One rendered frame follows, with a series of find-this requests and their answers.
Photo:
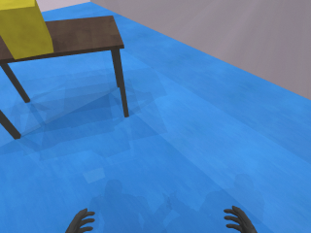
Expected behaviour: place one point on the carton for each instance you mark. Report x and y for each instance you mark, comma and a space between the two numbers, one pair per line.
23, 29

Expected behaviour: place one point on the table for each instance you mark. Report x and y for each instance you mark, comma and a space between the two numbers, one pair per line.
70, 37

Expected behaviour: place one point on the left robot hand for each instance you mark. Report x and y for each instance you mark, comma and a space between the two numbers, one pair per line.
78, 221

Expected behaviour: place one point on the right robot hand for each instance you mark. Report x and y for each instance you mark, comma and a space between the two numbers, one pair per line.
245, 225

